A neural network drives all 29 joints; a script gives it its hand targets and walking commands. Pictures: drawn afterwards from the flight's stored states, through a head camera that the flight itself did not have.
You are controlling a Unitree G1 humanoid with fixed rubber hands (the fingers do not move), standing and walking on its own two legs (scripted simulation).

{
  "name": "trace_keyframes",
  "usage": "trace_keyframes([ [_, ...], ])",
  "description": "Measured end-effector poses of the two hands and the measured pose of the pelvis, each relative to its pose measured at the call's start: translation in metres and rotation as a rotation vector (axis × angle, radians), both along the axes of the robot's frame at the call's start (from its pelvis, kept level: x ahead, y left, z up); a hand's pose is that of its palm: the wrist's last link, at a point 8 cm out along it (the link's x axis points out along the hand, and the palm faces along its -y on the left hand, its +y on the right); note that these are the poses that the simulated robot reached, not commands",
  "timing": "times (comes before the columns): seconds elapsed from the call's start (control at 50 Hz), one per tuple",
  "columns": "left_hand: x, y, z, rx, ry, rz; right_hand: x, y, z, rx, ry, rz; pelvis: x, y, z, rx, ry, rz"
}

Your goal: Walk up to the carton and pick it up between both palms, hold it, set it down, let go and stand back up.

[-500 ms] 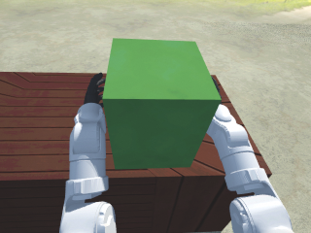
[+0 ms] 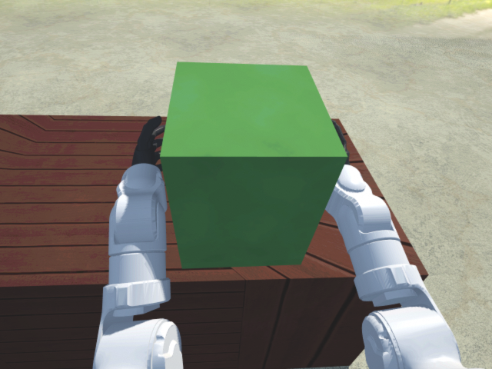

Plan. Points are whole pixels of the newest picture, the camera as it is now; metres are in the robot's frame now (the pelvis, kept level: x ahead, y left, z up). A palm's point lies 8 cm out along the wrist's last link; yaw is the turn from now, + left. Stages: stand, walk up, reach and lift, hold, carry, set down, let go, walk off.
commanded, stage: hold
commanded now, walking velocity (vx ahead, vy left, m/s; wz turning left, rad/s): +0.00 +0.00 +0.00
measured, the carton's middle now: (242, 169) +0.37 +0.01 +0.17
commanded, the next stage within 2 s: none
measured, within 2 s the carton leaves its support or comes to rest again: neither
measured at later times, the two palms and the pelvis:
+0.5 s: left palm (144, 167) +0.36 +0.16 +0.19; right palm (332, 166) +0.36 -0.14 +0.19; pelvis +0.00 +0.00 +0.00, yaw +0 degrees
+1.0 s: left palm (148, 165) +0.36 +0.15 +0.19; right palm (335, 164) +0.36 -0.14 +0.19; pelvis +0.00 +0.00 +0.00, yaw +0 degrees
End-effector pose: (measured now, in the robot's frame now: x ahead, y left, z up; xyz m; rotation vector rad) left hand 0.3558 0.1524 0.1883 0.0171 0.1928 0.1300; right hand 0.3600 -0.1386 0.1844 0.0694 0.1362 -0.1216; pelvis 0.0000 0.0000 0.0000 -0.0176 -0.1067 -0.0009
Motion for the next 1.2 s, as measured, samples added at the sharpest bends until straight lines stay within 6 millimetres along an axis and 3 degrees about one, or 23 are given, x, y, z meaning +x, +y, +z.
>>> trace_keyframes([
  [1.2, 0.0011, 0.0013, 0.0, 0.001, -0.006, 0.005, 0.0028, 0.0013, 0.0009, 0.002, -0.006, 0.005, 0.0026, -0.0009, 0.0001, 0.0, 0.004, 0.004],
])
